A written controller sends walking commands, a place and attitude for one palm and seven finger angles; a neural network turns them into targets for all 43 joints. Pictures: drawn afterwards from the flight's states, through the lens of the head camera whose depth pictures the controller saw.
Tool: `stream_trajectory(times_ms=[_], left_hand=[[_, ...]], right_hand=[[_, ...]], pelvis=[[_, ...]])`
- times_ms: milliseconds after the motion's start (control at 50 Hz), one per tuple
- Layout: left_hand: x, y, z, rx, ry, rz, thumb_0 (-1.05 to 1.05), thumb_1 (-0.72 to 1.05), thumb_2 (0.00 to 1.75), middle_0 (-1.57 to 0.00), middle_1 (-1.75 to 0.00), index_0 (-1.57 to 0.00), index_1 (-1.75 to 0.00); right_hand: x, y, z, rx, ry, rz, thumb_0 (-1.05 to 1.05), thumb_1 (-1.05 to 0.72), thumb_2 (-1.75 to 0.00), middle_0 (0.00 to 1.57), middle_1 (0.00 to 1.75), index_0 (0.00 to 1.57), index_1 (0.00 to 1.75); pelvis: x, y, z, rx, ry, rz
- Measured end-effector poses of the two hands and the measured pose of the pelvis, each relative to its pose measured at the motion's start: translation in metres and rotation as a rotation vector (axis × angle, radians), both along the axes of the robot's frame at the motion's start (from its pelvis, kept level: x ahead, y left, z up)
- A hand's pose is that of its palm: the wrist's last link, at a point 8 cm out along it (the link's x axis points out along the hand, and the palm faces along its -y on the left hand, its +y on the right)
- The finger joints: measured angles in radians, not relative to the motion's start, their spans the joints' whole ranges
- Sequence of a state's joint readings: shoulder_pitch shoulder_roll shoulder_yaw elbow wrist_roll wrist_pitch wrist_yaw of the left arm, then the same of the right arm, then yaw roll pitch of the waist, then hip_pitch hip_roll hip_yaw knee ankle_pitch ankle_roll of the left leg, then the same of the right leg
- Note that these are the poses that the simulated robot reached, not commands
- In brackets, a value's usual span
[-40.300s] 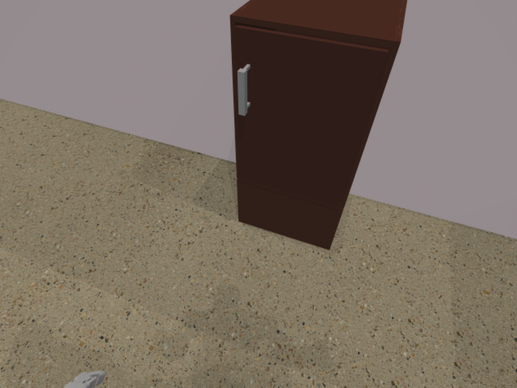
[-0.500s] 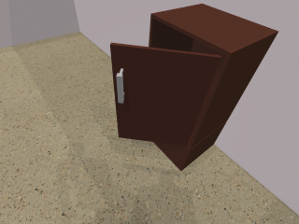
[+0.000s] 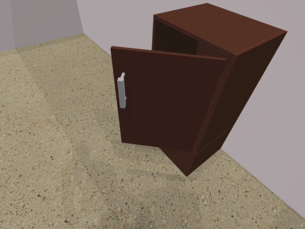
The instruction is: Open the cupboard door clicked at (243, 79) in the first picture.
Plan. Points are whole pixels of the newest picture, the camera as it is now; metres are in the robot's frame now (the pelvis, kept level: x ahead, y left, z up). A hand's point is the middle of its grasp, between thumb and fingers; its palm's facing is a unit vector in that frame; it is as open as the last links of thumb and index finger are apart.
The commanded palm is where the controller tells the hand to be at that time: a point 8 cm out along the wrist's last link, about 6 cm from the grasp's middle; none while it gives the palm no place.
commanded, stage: look again from close up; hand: left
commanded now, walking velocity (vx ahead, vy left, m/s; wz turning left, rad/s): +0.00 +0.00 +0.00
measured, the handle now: (123, 90) +0.63 +0.17 -0.02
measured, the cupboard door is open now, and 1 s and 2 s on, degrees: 45 45 45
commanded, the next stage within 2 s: shuffle to correct the standing spot in 0.04 s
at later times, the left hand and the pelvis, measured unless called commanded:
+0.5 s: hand out of the picture +0.03 +0.16 -0.19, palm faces +0.05 -0.99 -0.11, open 7.4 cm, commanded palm none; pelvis +0.07 +0.00 -0.01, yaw -1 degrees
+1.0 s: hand out of the picture +0.13 +0.17 -0.17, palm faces -0.03 -0.96 -0.26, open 7.4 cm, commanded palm none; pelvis +0.05 -0.02 -0.01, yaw -2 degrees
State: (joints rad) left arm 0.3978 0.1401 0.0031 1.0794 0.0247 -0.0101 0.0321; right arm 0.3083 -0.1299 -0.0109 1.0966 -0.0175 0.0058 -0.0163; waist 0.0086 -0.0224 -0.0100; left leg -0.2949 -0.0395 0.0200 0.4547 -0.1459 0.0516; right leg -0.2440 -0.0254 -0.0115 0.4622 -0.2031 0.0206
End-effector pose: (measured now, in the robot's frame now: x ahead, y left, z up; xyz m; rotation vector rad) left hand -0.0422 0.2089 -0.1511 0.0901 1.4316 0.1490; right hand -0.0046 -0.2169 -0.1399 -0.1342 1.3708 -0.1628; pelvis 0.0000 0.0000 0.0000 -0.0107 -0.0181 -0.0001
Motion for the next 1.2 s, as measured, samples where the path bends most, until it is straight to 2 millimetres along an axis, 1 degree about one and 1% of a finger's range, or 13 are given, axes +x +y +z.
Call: stream_trajectory(times_ms=[200, 300, 380, 460, 540, 600, 700, 780, 860, 960, 1060, 1120, 1200], left_hand=[[0.02, -0.014, 0.001, -0.016, -0.005, -0.013, 0.0, 0.91, 0.9, -0.2, -0.3, -0.19, -0.3], [0.034, -0.017, -0.003, -0.031, -0.019, -0.004, 0.0, 0.91, 0.9, -0.2, -0.3, -0.2, -0.3], [0.046, -0.014, -0.009, -0.044, -0.021, 0.016, 0.0, 0.91, 0.9, -0.2, -0.3, -0.2, -0.3], [0.059, -0.006, -0.014, -0.05, -0.001, 0.014, 0.0, 0.91, 0.9, -0.2, -0.3, -0.2, -0.3], [0.081, 0.002, -0.01, -0.031, 0.017, -0.013, 0.0, 0.91, 0.9, -0.2, -0.3, -0.2, -0.3], [0.1, 0.006, -0.005, -0.012, 0.001, -0.022, 0.0, 0.91, 0.9, -0.2, -0.3, -0.19, -0.3], [0.128, 0.016, 0.003, 0.032, -0.034, -0.047, 0.0, 0.92, 0.9, -0.2, -0.3, -0.2, -0.3], [0.146, 0.025, 0.008, 0.078, -0.075, -0.07, 0.0, 0.92, 0.9, -0.2, -0.3, -0.2, -0.3], [0.158, 0.022, 0.013, 0.114, -0.138, -0.083, 0.0, 0.92, 0.9, -0.19, -0.3, -0.19, -0.3], [0.162, 0.01, 0.017, 0.125, -0.212, -0.118, 0.0, 0.91, 0.9, -0.19, -0.3, -0.19, -0.3], [0.162, -0.006, 0.021, 0.098, -0.269, -0.134, 0.0, 0.91, 0.9, -0.2, -0.3, -0.2, -0.3], [0.157, -0.013, 0.021, 0.082, -0.278, -0.136, 0.0, 0.91, 0.9, -0.2, -0.3, -0.2, -0.3], [0.144, -0.016, 0.019, 0.071, -0.255, -0.126, 0.0, 0.91, 0.9, -0.2, -0.3, -0.2, -0.3]], right_hand=[[0.008, -0.006, 0.001, 0.003, 0.014, -0.007, 0.01, -0.92, -0.9, 0.2, 0.3, 0.2, 0.3], [0.015, -0.008, 0.001, -0.001, 0.025, -0.004, 0.01, -0.91, -0.9, 0.2, 0.3, 0.2, 0.3], [0.024, -0.007, 0.001, -0.017, 0.032, 0.0, 0.01, -0.91, -0.9, 0.2, 0.3, 0.2, 0.3], [0.039, -0.001, 0.002, -0.031, 0.026, -0.009, 0.01, -0.91, -0.9, 0.2, 0.3, 0.2, 0.3], [0.053, 0.008, 0.002, -0.031, 0.021, -0.025, 0.01, -0.91, -0.9, 0.2, 0.3, 0.2, 0.3], [0.062, 0.014, 0.002, -0.027, 0.036, -0.031, 0.01, -0.92, -0.9, 0.2, 0.3, 0.2, 0.3], [0.067, 0.009, 0.003, -0.032, 0.046, -0.05, 0.02, -0.94, -0.9, 0.2, 0.3, 0.2, 0.3], [0.067, -0.001, -0.002, -0.027, 0.032, -0.057, 0.02, -0.93, -0.9, 0.2, 0.3, 0.2, 0.3], [0.066, -0.014, -0.01, -0.011, 0.013, -0.056, 0.01, -0.92, -0.9, 0.2, 0.3, 0.2, 0.3], [0.077, -0.031, -0.012, 0.002, -0.088, -0.051, 0.01, -0.92, -0.9, 0.2, 0.3, 0.2, 0.3], [0.085, -0.039, -0.008, 0.004, -0.168, -0.02, 0.01, -0.92, -0.9, 0.2, 0.3, 0.2, 0.3], [0.083, -0.041, -0.006, 0.008, -0.176, -0.003, 0.01, -0.92, -0.9, 0.2, 0.3, 0.2, 0.3], [0.071, -0.045, -0.003, 0.003, -0.145, 0.011, 0.01, -0.92, -0.9, 0.2, 0.3, 0.2, 0.3]], pelvis=[[0.013, -0.007, 0.002, 0.002, 0.008, -0.006], [0.027, -0.009, 0.0, 0.0, 0.008, -0.01], [0.042, -0.005, -0.004, -0.009, 0.008, -0.008], [0.061, 0.002, -0.006, -0.002, 0.011, -0.016], [0.076, 0.006, -0.005, 0.006, 0.017, -0.03], [0.082, 0.007, -0.002, 0.005, 0.024, -0.032], [0.079, 0.008, 0.002, 0.004, 0.029, -0.031], [0.07, 0.001, 0.0, 0.019, 0.019, -0.041], [0.062, -0.01, -0.003, 0.023, 0.005, -0.043], [0.055, -0.019, -0.007, 0.015, -0.009, -0.037], [0.047, -0.025, -0.006, 0.017, -0.024, -0.035], [0.042, -0.029, -0.005, 0.019, -0.024, -0.035], [0.037, -0.033, -0.003, 0.019, -0.019, -0.034]])
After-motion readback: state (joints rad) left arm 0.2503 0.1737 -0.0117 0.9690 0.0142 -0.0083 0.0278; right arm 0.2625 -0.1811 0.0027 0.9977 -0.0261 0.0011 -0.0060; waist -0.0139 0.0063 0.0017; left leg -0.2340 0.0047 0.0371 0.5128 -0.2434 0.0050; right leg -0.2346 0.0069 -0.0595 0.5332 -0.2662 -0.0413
